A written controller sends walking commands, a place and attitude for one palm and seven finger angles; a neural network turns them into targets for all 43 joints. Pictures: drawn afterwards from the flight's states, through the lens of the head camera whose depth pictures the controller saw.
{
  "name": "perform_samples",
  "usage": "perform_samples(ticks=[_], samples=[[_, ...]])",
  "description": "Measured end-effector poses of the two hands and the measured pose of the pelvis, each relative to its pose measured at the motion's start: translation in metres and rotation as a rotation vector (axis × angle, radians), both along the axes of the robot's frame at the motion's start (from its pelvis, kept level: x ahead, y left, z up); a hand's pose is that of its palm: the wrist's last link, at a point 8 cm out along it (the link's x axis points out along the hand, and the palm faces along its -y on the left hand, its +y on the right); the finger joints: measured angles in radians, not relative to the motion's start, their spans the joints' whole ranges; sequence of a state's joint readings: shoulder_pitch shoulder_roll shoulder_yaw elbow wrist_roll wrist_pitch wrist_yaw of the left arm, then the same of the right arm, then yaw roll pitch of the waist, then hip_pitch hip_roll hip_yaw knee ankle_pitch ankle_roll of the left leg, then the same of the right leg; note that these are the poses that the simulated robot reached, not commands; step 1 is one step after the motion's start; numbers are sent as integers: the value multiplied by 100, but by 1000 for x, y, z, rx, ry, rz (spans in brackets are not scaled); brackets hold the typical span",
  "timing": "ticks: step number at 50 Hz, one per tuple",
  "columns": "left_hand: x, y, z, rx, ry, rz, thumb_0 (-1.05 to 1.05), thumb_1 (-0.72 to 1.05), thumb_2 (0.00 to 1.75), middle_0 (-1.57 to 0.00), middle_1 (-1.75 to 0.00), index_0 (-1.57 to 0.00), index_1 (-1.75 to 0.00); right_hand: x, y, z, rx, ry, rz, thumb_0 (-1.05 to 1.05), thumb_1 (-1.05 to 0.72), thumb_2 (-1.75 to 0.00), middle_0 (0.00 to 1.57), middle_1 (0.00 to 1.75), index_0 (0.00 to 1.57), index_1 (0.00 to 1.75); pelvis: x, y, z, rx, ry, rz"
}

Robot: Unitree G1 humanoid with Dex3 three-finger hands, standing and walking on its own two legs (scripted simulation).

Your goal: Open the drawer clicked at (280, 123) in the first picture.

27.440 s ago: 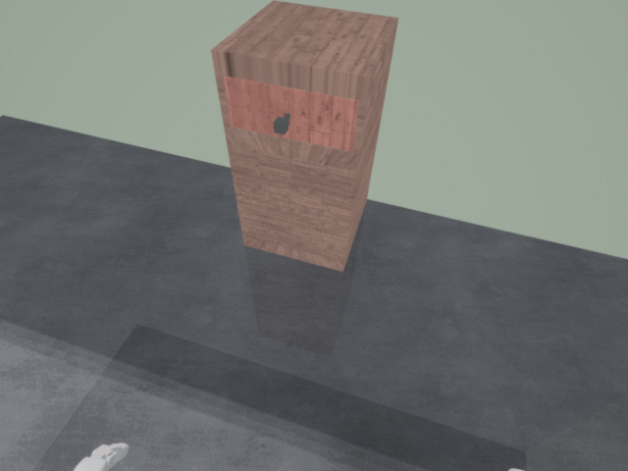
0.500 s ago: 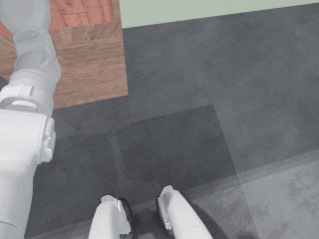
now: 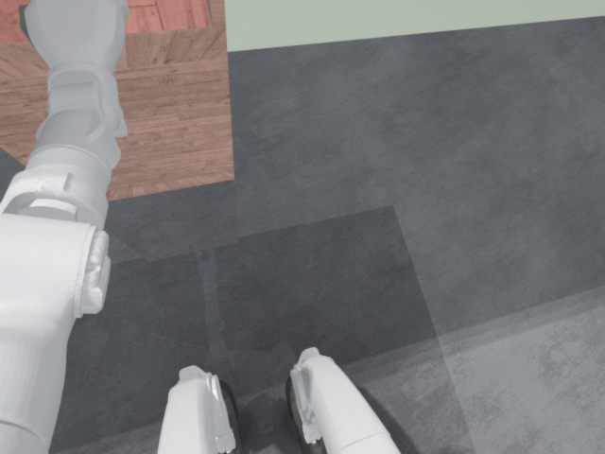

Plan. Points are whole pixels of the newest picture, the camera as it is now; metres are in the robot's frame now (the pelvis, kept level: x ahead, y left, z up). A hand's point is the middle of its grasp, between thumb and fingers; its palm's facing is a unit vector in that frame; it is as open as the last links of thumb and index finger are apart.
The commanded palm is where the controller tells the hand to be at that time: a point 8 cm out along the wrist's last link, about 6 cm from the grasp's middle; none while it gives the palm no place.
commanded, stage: lower the fingers behind the handle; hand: left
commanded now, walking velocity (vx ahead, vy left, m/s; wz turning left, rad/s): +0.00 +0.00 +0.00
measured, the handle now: (41, 14) +0.67 +0.19 +0.02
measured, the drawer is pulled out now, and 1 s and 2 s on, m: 0.00 0.00 0.01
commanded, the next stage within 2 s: close the thumb around the handle in 0.72 s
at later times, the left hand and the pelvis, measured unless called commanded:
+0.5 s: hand (92, 58) +0.62 +0.15 +0.00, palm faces -0.01 -0.03 -1.00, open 13.8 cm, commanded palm +0.61 +0.13 +0.04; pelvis -0.01 +0.00 -0.02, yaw -1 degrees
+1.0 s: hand (94, 55) +0.62 +0.14 +0.00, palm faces -0.04 -0.04 -1.00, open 13.0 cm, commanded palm +0.62 +0.12 +0.04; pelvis -0.01 +0.00 -0.02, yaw -1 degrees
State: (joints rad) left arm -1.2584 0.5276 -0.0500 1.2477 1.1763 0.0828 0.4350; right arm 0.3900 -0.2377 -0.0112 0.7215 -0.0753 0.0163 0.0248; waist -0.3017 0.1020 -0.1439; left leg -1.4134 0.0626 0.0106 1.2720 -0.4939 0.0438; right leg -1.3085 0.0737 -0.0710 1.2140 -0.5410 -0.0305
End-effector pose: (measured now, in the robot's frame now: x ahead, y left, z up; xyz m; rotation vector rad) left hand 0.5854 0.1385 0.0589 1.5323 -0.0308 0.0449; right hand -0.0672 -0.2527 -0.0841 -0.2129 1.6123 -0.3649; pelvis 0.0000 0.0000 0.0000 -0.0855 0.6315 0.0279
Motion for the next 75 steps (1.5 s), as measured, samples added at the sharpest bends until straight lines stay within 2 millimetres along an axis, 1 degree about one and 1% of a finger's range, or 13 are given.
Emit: perform_samples(ticks=[4,9,13,16,23,27,31,38,46,51,57,69,75], samples=[[3,-5,1,13,6,60,0,-48,31,-32,-121,-32,-120,5,7,-9,29,-29,-10,0,-90,-90,20,30,21,30,-5,-1,-1,3,-2,-5],[11,-9,7,9,78,121,0,-48,31,-32,-121,-32,-120,5,15,-12,41,-61,-32,0,-90,-90,20,30,21,30,-7,-2,0,2,-9,-9],[17,-3,12,6,125,128,0,-48,31,-32,-120,-32,-120,-4,18,-12,36,-59,-53,0,-90,-90,20,30,21,30,-7,-3,-2,1,-9,-11],[19,2,12,10,134,98,0,-48,31,-33,-121,-32,-120,-14,19,-13,34,-32,-61,0,-90,-90,20,30,21,30,-7,-3,-7,0,-6,-13],[14,9,0,0,81,17,0,-48,31,-32,-123,-32,-120,-29,17,-18,25,24,-60,0,-90,-90,20,30,21,30,-11,-2,-22,-5,13,-13],[12,10,-6,7,43,9,0,-48,31,-30,-124,-32,-120,-29,16,-20,20,30,-51,0,-90,-90,20,30,21,30,-14,0,-25,-10,18,-11],[13,8,-6,-5,25,33,0,-48,31,-31,-124,-32,-120,-25,15,-21,15,20,-44,0,-90,-90,20,30,21,30,-17,2,-25,-13,23,-10],[15,4,-3,3,64,73,0,-48,31,-30,-122,-32,-120,-19,18,-18,14,-9,-48,0,-90,-90,20,30,21,30,-17,4,-20,-15,16,-12],[17,5,-1,12,104,59,0,-45,32,-31,-121,-32,-120,-25,24,-17,20,-1,-63,0,-90,-90,20,30,21,30,-15,4,-19,-15,11,-11],[19,7,-3,-4,82,45,0,-31,38,-33,-123,-33,-122,-31,25,-18,22,22,-70,0,-90,-90,20,30,21,30,-15,3,-23,-15,22,-12],[18,7,-5,0,56,38,0,-5,49,-34,-125,-35,-125,-32,26,-19,33,38,-74,0,-90,-90,20,30,21,30,-14,2,-24,-15,25,-15],[20,6,-2,-6,87,63,0,58,77,-33,-128,-40,-132,-19,20,-13,34,18,-65,0,-90,-90,20,30,21,30,-8,0,-15,-9,14,-16],[20,7,-2,-7,92,51,0,78,85,-34,-129,-41,-134,-13,16,-12,31,14,-55,0,-90,-90,20,30,21,30,-4,-1,-12,-6,11,-16]])
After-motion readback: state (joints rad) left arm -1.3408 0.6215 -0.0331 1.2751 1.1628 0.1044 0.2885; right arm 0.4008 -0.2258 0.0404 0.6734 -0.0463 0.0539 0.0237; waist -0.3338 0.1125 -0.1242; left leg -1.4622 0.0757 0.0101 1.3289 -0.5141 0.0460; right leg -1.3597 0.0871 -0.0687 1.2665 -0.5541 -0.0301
